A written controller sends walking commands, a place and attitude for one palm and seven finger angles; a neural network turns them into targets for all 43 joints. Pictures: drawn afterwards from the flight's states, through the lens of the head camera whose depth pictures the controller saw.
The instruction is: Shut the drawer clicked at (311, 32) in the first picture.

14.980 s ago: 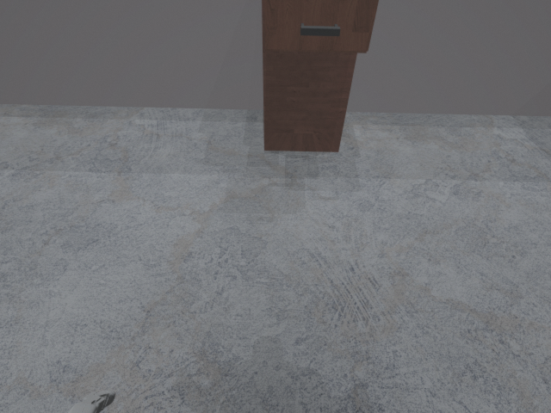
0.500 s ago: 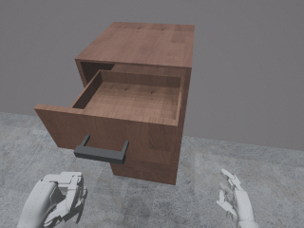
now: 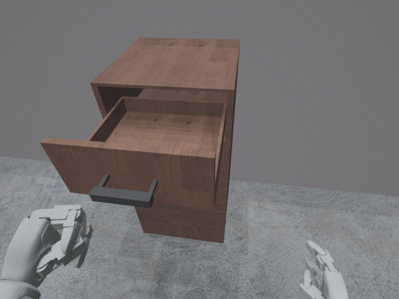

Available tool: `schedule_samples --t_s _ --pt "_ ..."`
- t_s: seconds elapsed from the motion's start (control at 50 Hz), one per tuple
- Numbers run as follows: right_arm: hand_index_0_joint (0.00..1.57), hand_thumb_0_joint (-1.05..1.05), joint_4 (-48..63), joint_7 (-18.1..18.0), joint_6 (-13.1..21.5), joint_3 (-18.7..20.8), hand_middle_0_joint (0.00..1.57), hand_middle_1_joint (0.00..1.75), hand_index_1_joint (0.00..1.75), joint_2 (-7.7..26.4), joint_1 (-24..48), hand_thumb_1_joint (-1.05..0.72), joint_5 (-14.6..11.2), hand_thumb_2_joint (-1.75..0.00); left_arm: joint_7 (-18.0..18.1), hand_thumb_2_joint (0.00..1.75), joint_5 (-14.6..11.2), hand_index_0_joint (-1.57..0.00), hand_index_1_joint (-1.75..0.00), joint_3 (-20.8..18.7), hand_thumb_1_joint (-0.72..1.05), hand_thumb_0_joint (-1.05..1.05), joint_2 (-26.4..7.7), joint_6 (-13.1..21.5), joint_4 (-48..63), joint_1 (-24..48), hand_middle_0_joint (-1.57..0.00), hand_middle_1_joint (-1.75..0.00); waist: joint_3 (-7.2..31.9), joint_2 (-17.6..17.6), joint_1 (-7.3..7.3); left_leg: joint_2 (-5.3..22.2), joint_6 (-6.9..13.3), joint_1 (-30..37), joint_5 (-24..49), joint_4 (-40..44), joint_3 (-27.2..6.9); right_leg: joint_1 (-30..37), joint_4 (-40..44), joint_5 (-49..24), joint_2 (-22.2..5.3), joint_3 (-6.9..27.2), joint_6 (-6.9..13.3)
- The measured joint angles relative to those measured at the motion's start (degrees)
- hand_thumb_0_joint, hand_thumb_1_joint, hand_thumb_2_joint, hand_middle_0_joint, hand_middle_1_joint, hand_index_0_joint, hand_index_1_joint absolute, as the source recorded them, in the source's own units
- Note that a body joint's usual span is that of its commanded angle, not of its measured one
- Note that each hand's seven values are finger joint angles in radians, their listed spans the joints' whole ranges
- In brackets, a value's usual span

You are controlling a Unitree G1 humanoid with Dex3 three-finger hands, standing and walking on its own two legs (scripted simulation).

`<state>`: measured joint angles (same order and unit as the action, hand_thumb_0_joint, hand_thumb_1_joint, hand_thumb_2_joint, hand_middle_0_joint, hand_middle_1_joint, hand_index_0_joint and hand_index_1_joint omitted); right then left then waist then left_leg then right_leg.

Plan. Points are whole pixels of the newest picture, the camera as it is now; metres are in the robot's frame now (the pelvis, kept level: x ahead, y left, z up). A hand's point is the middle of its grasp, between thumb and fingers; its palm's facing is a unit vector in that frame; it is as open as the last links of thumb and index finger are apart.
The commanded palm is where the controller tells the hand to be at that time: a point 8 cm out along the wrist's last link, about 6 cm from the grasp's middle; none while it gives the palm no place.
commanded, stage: bring the fist close to the handle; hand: left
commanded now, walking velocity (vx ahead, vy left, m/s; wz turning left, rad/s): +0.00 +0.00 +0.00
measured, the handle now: (126, 188) +0.34 +0.21 +0.05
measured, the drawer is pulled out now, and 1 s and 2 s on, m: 0.28 0.28 0.26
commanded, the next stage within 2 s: push the drawer shut in 1.46 s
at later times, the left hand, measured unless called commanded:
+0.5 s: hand (102, 246) +0.18 +0.18 +0.10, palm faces -0.04 -1.00 -0.06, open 3.3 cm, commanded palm +0.15 +0.24 +0.11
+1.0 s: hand (123, 234) +0.23 +0.17 +0.06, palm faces -0.06 -1.00 -0.06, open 3.3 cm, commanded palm +0.20 +0.23 +0.06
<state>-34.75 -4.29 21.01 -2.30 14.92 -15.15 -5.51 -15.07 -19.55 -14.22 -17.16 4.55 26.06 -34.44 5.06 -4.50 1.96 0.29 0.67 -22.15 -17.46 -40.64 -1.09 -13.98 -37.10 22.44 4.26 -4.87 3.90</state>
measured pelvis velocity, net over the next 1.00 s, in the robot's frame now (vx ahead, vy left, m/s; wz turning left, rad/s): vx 0.00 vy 0.02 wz -0.01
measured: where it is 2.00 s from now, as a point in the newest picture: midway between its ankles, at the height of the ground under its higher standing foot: outside the picture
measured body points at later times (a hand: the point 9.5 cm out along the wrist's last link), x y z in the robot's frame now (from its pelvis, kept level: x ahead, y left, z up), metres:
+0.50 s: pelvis +0.01 +0.02 +0.00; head +0.00 +0.00 +0.44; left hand +0.18 +0.24 +0.11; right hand +0.22 -0.21 -0.05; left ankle +0.05 +0.11 -0.72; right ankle -0.02 -0.07 -0.72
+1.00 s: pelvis +0.00 +0.02 -0.02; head +0.03 +0.01 +0.43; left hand +0.22 +0.23 +0.06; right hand +0.16 -0.22 -0.10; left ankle +0.05 +0.11 -0.72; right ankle -0.02 -0.07 -0.72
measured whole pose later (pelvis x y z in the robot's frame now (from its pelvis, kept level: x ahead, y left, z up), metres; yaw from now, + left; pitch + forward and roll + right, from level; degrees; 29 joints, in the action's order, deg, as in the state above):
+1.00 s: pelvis +0.00 +0.02 -0.02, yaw -1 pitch +7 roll -1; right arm -32.4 -1.4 12.2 -1.7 14.2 -15.0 -2.3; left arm -9.3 -12.9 -4.7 -12.6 15.1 9.6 -23.9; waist 4.5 -2.4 -1.8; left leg -1.3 2.5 -35.7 -21.0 -49.8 0.8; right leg -28.7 -49.0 27.2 2.2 -3.7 2.5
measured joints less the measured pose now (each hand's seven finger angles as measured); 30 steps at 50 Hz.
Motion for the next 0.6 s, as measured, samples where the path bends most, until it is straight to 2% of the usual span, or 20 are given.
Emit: schedule_samples --t_s 0.16,0.34,0.46,0.6 --pt "0.20 0.01 -0.80 -0.08 1.39 0.35 0.20 0.30 0.30 -0.24 0.52 -0.90 0.22 -0.90 -1.56 0.90 1.04 -1.40 -1.60 1.94 0.90 0.01 0.84 -1.53 -3.27 0.10 -1.40 -1.60 -0.15 0.22 -0.22 -0.33 0.29 0.65 0.05 1.32 0.81 0.14 0.62 0.02 -0.40 0.81 -0.15" --pt "0.20 0.01 -0.39 1.47 0.88 0.62 0.20 0.30 0.30 -0.74 1.79 -0.90 1.29 -0.90 -1.01 0.90 1.84 -1.40 -1.60 2.18 0.90 0.02 2.66 2.27 -4.50 -0.22 -1.40 -1.60 0.05 1.63 0.20 -1.29 0.86 -1.13 -0.77 0.42 1.11 -1.92 -1.20 1.38 -1.41 0.96 -0.66" --pt "0.20 0.01 0.61 2.08 -0.34 0.77 0.20 0.30 0.30 -0.74 2.66 -0.90 1.89 -0.90 -1.25 0.90 3.33 -1.40 -1.60 5.75 0.90 0.02 4.19 3.44 -5.37 -0.40 -1.40 -1.60 -0.01 1.50 0.02 -1.87 1.44 -2.79 -1.54 -1.35 1.02 -3.41 -2.98 2.31 -2.01 0.72 -1.13" --pt "0.20 0.01 2.02 2.74 -2.92 0.65 0.20 0.30 0.30 -1.47 2.99 -0.90 2.58 -0.90 1.42 0.90 5.29 -1.40 -1.60 8.41 0.90 0.02 4.68 5.62 -5.66 0.96 -1.40 -1.60 -0.78 1.94 -0.82 -2.22 1.77 -5.38 -1.94 -3.44 1.11 -6.11 -5.56 3.07 -2.45 0.62 -1.41"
